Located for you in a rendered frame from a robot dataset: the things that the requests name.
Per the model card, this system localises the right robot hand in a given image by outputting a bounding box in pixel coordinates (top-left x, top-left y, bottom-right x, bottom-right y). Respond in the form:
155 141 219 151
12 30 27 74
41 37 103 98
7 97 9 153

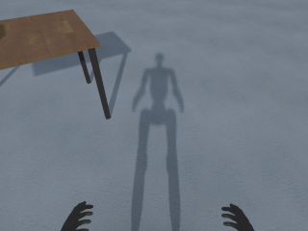
221 203 254 231

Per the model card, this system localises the left robot hand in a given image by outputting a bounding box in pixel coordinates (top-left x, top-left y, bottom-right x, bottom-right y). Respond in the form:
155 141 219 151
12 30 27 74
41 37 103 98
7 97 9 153
61 201 93 231

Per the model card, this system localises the table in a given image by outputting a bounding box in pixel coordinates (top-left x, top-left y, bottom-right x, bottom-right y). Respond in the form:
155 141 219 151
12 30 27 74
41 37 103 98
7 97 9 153
0 10 111 119

